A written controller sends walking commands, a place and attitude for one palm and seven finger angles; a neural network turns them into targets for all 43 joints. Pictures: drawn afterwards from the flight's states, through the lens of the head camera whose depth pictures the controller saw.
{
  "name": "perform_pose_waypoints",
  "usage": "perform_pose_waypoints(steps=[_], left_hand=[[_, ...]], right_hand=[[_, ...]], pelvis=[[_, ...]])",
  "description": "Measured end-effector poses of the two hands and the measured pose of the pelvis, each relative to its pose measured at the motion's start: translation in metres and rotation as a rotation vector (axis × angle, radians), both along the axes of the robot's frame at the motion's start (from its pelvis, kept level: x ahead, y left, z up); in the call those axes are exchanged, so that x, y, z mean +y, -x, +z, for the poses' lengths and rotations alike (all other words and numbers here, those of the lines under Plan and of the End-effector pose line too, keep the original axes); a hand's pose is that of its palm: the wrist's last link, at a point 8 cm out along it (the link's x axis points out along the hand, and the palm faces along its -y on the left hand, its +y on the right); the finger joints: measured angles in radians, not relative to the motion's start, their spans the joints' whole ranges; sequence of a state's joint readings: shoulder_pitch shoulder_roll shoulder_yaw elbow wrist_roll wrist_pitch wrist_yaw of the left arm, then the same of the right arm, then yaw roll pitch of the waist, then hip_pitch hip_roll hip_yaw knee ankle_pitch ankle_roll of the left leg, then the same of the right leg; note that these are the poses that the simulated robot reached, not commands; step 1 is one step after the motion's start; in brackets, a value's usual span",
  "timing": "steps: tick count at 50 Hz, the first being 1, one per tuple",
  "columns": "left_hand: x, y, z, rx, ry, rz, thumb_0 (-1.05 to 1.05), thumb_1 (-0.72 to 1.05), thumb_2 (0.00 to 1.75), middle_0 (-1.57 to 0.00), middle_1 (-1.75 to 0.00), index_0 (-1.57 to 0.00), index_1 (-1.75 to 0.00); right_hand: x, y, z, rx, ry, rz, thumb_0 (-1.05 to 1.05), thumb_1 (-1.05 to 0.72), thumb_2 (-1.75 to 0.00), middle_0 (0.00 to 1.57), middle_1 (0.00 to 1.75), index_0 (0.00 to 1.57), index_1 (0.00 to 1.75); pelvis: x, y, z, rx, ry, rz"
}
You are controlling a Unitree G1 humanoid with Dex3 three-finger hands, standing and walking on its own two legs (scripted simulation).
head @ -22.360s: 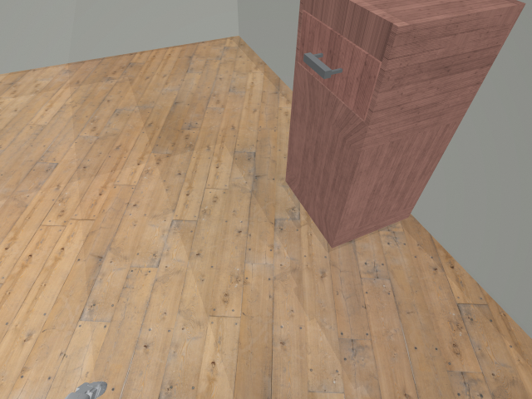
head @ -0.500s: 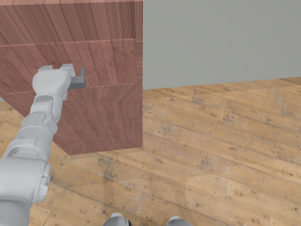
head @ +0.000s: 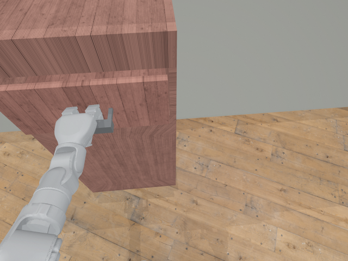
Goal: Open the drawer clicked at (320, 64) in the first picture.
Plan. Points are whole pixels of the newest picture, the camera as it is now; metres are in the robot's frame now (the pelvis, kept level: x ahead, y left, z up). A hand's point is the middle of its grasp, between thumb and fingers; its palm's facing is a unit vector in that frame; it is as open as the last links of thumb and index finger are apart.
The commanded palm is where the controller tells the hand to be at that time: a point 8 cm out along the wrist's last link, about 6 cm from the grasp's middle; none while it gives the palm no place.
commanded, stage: pull the drawer open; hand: left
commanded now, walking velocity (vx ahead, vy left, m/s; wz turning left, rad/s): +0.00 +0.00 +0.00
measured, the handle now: (86, 120) +0.46 +0.23 +0.02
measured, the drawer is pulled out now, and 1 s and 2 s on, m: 0.04 0.14 0.30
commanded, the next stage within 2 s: none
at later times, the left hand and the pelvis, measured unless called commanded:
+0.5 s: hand (85, 140) +0.41 +0.23 +0.00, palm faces -0.07 -0.04 -1.00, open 5.7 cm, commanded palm +0.37 +0.23 +0.06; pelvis -0.03 -0.02 -0.01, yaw +1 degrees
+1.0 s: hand (80, 177) +0.31 +0.22 +0.00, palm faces +0.00 -0.09 -1.00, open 5.8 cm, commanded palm +0.26 +0.22 +0.06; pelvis -0.01 +0.00 +0.00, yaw +0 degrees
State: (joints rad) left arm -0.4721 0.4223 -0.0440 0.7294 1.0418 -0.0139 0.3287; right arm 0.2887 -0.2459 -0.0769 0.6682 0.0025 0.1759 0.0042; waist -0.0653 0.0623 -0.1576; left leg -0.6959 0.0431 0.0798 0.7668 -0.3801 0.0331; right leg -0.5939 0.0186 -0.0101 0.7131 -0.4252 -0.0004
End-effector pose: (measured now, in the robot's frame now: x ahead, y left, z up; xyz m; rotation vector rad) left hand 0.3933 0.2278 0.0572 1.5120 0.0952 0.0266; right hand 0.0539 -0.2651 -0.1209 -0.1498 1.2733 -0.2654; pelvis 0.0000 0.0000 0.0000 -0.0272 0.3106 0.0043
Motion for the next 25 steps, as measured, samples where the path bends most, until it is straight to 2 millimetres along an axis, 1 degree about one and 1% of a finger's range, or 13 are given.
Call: perform_pose_waypoints(steps=[3,6,8,11,16,25], left_hand=[[0.000,0.002,0.000,0.002,-0.008,0.003,0.00,0.68,0.81,-0.40,-1.34,-0.42,-1.35],[-0.001,0.001,0.000,0.009,-0.020,0.007,0.00,0.68,0.82,-0.40,-1.34,-0.42,-1.35],[-0.001,0.001,0.000,0.015,-0.025,0.010,0.00,0.68,0.83,-0.39,-1.34,-0.42,-1.35],[-0.001,0.001,0.000,0.026,-0.027,0.014,-0.01,0.68,0.83,-0.39,-1.34,-0.42,-1.35],[-0.001,0.000,0.000,0.034,-0.024,0.016,-0.01,0.68,0.82,-0.39,-1.34,-0.42,-1.35],[-0.001,0.001,0.000,0.030,-0.016,0.014,0.00,0.68,0.81,-0.38,-1.34,-0.42,-1.35]], right_hand=[[-0.001,-0.014,-0.001,-0.018,0.010,0.043,0.00,-0.90,-0.90,0.21,0.30,0.20,0.29],[-0.003,-0.022,-0.003,-0.028,0.020,0.068,0.00,-0.90,-0.90,0.21,0.30,0.20,0.29],[-0.004,-0.024,-0.003,-0.035,0.023,0.074,0.00,-0.90,-0.90,0.21,0.30,0.20,0.29],[-0.007,-0.020,-0.004,-0.039,0.028,0.070,0.00,-0.90,-0.90,0.21,0.30,0.20,0.29],[-0.014,0.001,-0.005,-0.014,0.036,0.048,0.00,-0.90,-0.90,0.21,0.30,0.20,0.29],[-0.024,0.057,-0.006,0.084,0.050,-0.027,0.00,-0.90,-0.90,0.21,0.30,0.20,0.29]], pelvis=[[-0.002,0.002,-0.001,-0.008,-0.002,0.021],[-0.005,0.005,-0.003,-0.007,-0.003,0.033],[-0.007,0.008,-0.004,-0.006,-0.003,0.036],[-0.010,0.011,-0.005,-0.006,-0.004,0.038],[-0.014,0.017,-0.006,-0.006,-0.005,0.036],[-0.018,0.026,-0.007,0.001,-0.004,0.019]])
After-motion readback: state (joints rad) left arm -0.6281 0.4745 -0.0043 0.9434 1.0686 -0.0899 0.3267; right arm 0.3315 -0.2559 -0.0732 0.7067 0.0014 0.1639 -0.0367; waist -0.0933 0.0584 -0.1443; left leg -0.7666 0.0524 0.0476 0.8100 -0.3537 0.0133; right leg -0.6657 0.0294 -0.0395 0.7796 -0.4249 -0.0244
